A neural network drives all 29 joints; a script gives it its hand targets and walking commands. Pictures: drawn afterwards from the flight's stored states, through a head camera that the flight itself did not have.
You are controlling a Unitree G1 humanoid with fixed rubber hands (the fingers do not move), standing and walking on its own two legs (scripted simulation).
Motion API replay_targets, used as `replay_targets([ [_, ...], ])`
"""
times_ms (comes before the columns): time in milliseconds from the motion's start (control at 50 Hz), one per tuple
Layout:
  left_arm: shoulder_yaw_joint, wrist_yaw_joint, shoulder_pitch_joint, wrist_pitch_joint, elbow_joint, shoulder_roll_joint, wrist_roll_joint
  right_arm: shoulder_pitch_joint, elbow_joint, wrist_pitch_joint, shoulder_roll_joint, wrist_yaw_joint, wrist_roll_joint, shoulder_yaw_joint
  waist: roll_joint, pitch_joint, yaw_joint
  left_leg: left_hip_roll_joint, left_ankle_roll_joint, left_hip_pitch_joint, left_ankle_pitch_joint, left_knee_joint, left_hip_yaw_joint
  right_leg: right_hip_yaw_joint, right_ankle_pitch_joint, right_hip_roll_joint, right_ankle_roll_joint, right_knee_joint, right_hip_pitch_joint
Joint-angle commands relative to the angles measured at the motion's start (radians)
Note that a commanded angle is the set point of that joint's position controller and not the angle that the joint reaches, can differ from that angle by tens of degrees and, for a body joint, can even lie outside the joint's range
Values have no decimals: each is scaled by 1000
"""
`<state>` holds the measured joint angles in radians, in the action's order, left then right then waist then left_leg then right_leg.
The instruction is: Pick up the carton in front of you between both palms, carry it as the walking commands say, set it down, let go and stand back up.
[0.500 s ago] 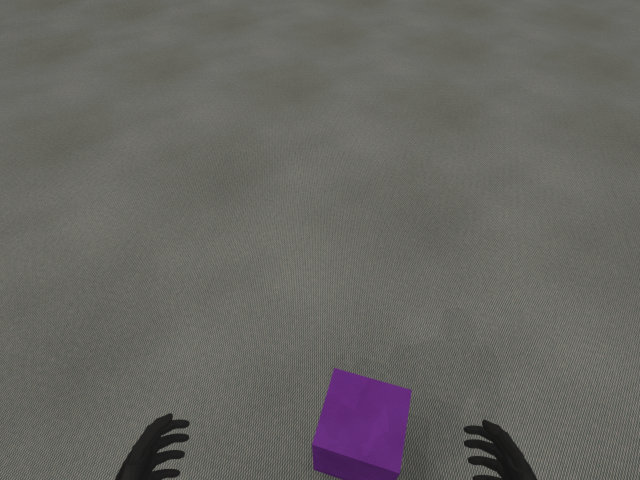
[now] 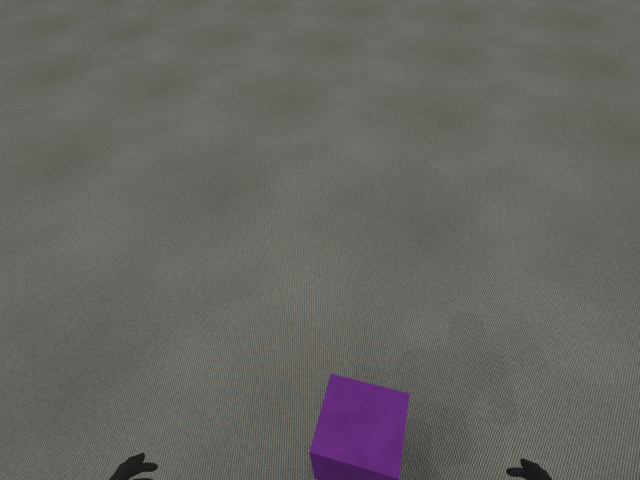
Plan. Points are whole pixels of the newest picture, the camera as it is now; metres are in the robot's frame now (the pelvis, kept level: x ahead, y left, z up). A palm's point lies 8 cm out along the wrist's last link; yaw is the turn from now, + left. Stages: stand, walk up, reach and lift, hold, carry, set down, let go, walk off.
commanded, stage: stand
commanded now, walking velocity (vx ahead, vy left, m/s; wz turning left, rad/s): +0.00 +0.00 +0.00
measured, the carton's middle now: (359, 437) +0.40 -0.07 -0.64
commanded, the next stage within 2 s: none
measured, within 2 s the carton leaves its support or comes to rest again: neither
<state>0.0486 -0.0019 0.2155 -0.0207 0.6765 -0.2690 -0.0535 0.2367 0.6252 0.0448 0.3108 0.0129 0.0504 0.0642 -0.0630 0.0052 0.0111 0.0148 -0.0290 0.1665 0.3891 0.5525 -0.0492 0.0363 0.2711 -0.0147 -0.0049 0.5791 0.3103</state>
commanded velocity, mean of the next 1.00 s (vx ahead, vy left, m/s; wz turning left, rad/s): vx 0.00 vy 0.00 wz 0.00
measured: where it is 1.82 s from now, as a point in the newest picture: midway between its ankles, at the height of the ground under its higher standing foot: outside the picture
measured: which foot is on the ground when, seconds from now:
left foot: down 0.00-1.00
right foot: down 0.00-1.00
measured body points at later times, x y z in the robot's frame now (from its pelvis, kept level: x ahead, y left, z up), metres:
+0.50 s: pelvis +0.02 -0.01 +0.00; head +0.02 -0.03 +0.45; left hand +0.13 +0.30 -0.09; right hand +0.13 -0.30 -0.12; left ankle -0.06 +0.14 -0.73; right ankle +0.02 -0.12 -0.73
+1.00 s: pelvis +0.00 -0.01 +0.01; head +0.00 -0.02 +0.46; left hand +0.11 +0.30 -0.10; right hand +0.09 -0.32 -0.12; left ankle -0.06 +0.14 -0.73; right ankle +0.02 -0.12 -0.73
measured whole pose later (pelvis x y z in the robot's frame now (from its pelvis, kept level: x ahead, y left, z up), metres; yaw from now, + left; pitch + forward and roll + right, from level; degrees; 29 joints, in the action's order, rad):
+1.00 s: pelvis +0.00 -0.01 +0.01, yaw +1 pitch -2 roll +0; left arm 0.03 0.01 0.13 -0.01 0.97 -0.35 -0.02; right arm 0.21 0.94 -0.01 0.39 0.03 0.02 0.02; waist -0.04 0.03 0.00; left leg 0.03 -0.04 0.06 0.33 0.43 -0.07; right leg 0.02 0.23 -0.02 0.01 0.47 0.21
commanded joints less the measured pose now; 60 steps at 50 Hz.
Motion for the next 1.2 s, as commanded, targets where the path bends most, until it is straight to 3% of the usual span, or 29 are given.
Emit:
replay_targets([
  [0, 48, 9, -79, 32, -60, -149, -1, -36, -37, -42, 120, 6, 9, 22, 73, -20, -3, 35, 9, 74, -208, -88, -28, 36, -130, 53, 17, -96, -76],
  [20, 43, 20, -14, 35, -22, -166, -2, -41, -6, -33, 114, 6, 2, 21, 101, -86, -27, 18, -1, 35, -237, -56, -9, 65, -166, 68, 17, -108, -113],
  [60, 39, 16, -65, 25, -25, -165, 4, -29, 12, -53, 140, 6, -3, 28, 38, -74, 14, 34, 8, 17, -250, -70, -17, 73, -230, 84, 37, -82, -109],
  [80, 49, 16, -38, 23, -8, -187, 10, -8, 28, -56, 145, 2, -11, 15, 40, -60, 0, 32, 11, 22, -291, -49, -20, 85, -255, 85, 39, -96, -116],
  [120, 43, 25, -22, 28, 24, -195, 8, -7, 54, -34, 141, 5, -6, 10, 157, -47, -9, 22, 6, 62, -261, -42, -14, 105, -286, 102, 38, -118, -151],
  [140, 43, 27, -33, 34, 37, -180, 17, -9, 67, -37, 134, 11, -6, 9, 88, -51, -4, 31, 15, 32, -201, -68, -22, 120, -224, 107, 48, -122, -128],
  [160, 43, 27, -76, 25, 26, -212, 17, -20, 66, -46, 143, 7, -10, 8, 149, -32, 4, 35, 11, 26, -197, -98, -33, 86, -167, 86, 34, -102, -101],
  [180, 47, 27, -30, 18, 56, -193, 17, -20, 83, -46, 155, 13, -2, 10, 73, -59, -13, 39, 19, 6, -223, -73, -31, 83, -170, 80, 37, -125, -120],
  [220, 42, 24, -74, 19, 49, -197, 17, -40, 94, -55, 169, 14, -9, 2, 44, -40, -13, 55, 12, 9, -337, -86, -26, 57, -300, 83, 31, -107, -120],
  [240, 46, 28, -58, 22, 67, -202, 17, -18, 96, -53, 173, 18, -11, 3, 95, -81, -8, 49, 22, -8, -354, -82, -43, 64, -321, 83, 40, -80, -147],
  [300, 42, 28, -53, 17, 78, -226, 17, -30, 103, -56, 189, 17, -10, 2, 24, -57, -21, 50, 7, 5, -379, -118, -32, 46, -314, 76, 36, -77, -163],
  [340, 35, 24, -61, 18, 105, -217, 23, -26, 142, -54, 182, 20, -20, 2, 75, -38, -22, 57, 8, -9, -368, -119, -37, 51, -306, 88, 32, -101, -156],
  [360, 38, 21, -46, 21, 102, -214, 27, -47, 126, -58, 209, 17, -17, 3, 18, -44, -12, 66, 13, -8, -348, -119, -41, 64, -285, 84, 27, -112, -147],
  [420, 28, 22, -90, 13, 127, -211, 24, -37, 164, -62, 203, 23, -25, -8, 44, -37, -8, 62, 13, -12, -448, -128, -40, 58, -360, 88, 43, -89, -164],
  [520, 15, 17, -97, 15, 139, -187, 28, -54, 185, -57, 232, 29, -12, -3, 60, -46, -4, 74, 24, -5, -369, -143, -42, 61, -303, 89, 42, -120, -181],
  [580, 28, 27, -70, 16, 169, -225, 22, -71, 189, -55, 190, 24, -16, -15, 79, 7, -35, 67, 28, 47, -352, -151, -35, 50, -331, 89, 44, -122, -175],
  [680, 22, 19, -118, 20, 189, -213, 31, -49, 220, -60, 206, 18, -29, -11, 45, -36, -4, 71, 21, -8, -292, -149, -56, 86, -221, 94, 51, -146, -165],
  [740, 18, 16, -136, 20, 209, -234, 21, -30, 238, -65, 221, 19, -18, -20, 87, -17, -2, 74, 38, -4, -253, -186, -51, 81, -198, 90, 52, -162, -167],
  [760, 20, 18, -98, 21, 203, -239, 29, -46, 235, -70, 223, 13, -17, -11, 4, -6, -9, 78, 35, -11, -265, -192, -51, 93, -256, 95, 52, -165, -162],
  [780, 24, 13, -100, 26, 222, -264, 32, -21, 244, -64, 211, 17, -21, -17, 64, 2, -10, 86, 34, 6, -287, -213, -67, 74, -247, 93, 47, -152, -177],
  [800, 19, 9, -113, 22, 216, -226, 36, -72, 230, -67, 225, 13, -27, -17, -10, 18, -9, 77, 26, 0, -246, -195, -49, 83, -207, 92, 40, -182, -145],
  [840, 19, 14, -114, 20, 228, -279, 25, -19, 249, -63, 197, 17, -32, -16, 136, -4, -11, 71, 21, -24, -240, -205, -62, 75, -180, 84, 27, -185, -191],
  [880, 7, 8, -133, 27, 229, -220, 33, -47, 242, -70, 222, 19, -20, -12, 34, -35, -7, 71, 24, -28, -237, -191, -38, 90, -169, 88, 35, -183, -190],
  [940, 20, 19, -122, 29, 246, -261, 29, -47, 253, -60, 213, 18, -24, -11, 89, -48, -13, 72, 35, -4, -326, -151, -34, 85, -340, 109, 45, -164, -244],
  [1000, 6, 14, -133, 17, 259, -253, 26, -43, 267, -66, 223, 21, -28, -12, 44, 18, -6, 69, 17, 5, -209, -191, -48, 106, -207, 108, 44, -185, -164],
  [1040, 6, 16, -162, 16, 253, -235, 36, -46, 286, -65, 213, 20, -22, -17, 93, 17, -8, 80, 31, 12, -232, -212, -60, 83, -143, 88, 36, -191, -177],
  [1060, 6, 18, -141, 18, 255, -247, 30, -78, 282, -63, 248, 17, -18, -7, -7, 68, -9, 85, 29, 7, -238, -218, -56, 91, -206, 87, 45, -193, -127],
  [1100, 11, 14, -137, 25, 263, -251, 36, -35, 307, -62, 234, 14, -21, -13, 56, -14, -17, 76, 20, 6, -250, -213, -40, 80, -204, 85, 34, -185, -209],
  [1180, 9, 15, -161, 21, 275, -279, 34, -62, 314, -63, 244, 16, -21, -17, 27, 45, -17, 85, 32, 30, -198, -248, -56, 93, -199, 103, 44, -201, -194],
])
